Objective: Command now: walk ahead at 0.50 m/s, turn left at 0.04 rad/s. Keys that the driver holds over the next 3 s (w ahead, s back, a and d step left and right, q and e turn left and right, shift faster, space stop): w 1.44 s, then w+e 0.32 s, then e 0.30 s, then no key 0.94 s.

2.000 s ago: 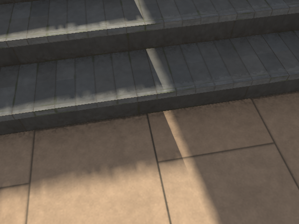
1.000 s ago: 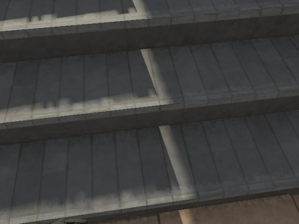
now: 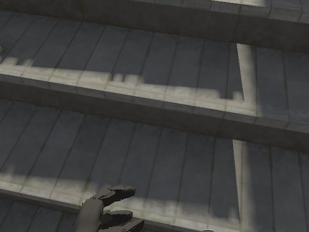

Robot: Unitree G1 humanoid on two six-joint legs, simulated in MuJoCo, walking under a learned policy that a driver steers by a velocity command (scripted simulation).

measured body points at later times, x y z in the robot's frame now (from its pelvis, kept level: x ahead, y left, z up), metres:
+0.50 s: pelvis +0.29 -0.01 +0.16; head +0.34 -0.03 +0.61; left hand +0.13 +0.18 +0.04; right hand +0.56 -0.12 +0.09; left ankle +0.47 +0.08 -0.34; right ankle +0.13 -0.08 -0.58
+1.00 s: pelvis +0.60 +0.00 +0.34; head +0.63 +0.02 +0.79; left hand +0.87 +0.10 +0.29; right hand +0.47 -0.18 +0.21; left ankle +0.51 +0.07 -0.40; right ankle +0.73 -0.10 -0.11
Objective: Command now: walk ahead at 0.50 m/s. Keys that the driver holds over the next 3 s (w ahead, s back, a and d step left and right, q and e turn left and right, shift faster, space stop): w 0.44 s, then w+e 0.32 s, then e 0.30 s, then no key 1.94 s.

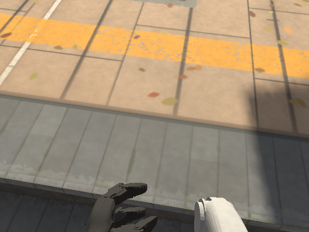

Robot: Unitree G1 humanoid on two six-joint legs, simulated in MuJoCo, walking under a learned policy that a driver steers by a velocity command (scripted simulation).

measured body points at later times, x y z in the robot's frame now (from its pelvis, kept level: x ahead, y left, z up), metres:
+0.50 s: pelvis +0.31 -0.02 +0.17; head +0.33 -0.04 +0.62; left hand +0.19 +0.18 +0.04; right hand +0.56 -0.15 +0.10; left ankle +0.42 +0.09 -0.26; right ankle +0.21 -0.09 -0.57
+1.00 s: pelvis +0.62 +0.00 +0.35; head +0.64 +0.00 +0.80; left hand +0.88 +0.17 +0.27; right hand +0.58 -0.25 +0.22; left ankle +0.59 +0.09 -0.39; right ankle +0.74 -0.14 -0.30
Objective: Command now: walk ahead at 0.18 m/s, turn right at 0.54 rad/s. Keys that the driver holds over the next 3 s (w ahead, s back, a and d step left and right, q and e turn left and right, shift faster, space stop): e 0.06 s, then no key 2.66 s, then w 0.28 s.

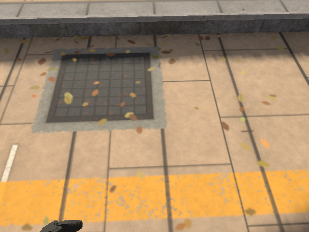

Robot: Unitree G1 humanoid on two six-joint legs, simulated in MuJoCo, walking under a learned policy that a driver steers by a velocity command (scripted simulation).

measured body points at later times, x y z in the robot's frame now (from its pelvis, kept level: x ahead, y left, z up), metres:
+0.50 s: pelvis +0.12 -0.02 +0.00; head +0.12 -0.04 +0.45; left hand +0.26 +0.20 -0.11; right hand +0.21 -0.27 -0.13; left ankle +0.14 +0.13 -0.70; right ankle +0.18 -0.07 -0.74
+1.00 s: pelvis +0.14 +0.01 +0.00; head +0.14 +0.01 +0.45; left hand +0.26 +0.23 -0.13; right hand +0.21 -0.23 -0.13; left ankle +0.13 +0.11 -0.74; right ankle +0.18 -0.07 -0.74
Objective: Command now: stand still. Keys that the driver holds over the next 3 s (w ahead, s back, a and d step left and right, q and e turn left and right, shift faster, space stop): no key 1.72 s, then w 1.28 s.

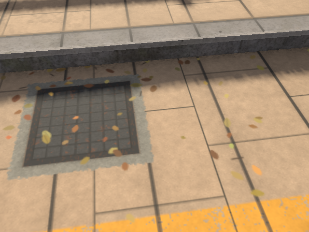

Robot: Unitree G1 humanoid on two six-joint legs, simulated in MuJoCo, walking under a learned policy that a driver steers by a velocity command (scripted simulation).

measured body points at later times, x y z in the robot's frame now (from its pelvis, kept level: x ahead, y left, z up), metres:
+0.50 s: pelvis +0.02 +0.01 +0.00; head +0.02 +0.01 +0.45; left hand +0.07 +0.24 -0.15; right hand +0.06 -0.22 -0.15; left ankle -0.02 +0.10 -0.74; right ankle +0.05 -0.08 -0.74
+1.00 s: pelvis +0.03 +0.02 +0.00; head +0.04 +0.03 +0.45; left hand +0.04 +0.23 -0.16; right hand +0.02 -0.19 -0.15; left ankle -0.02 +0.10 -0.74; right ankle +0.05 -0.08 -0.74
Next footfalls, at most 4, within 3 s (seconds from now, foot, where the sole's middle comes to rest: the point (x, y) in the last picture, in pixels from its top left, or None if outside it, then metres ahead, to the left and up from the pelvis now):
2.16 right None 0.31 -0.11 -0.78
2.68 left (146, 209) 0.65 0.08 -0.78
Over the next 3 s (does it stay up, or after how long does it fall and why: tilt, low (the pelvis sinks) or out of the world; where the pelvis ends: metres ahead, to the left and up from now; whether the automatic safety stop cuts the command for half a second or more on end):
stays up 0.65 0.01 0.01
